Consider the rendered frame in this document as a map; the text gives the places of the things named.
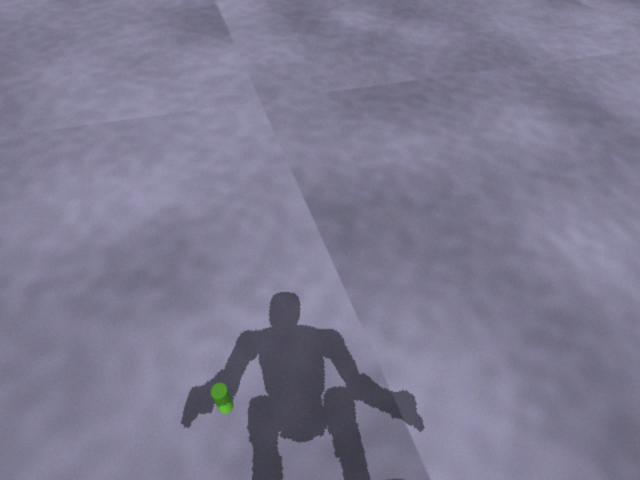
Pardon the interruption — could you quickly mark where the can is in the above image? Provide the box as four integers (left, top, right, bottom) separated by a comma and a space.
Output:
211, 383, 233, 414

